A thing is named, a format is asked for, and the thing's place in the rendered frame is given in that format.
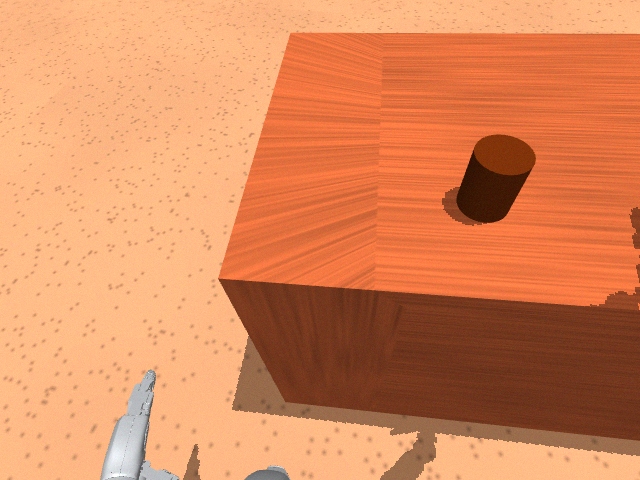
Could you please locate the left robot hand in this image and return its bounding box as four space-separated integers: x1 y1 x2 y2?
100 370 179 480

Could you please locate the can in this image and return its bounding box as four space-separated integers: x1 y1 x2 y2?
456 134 536 223

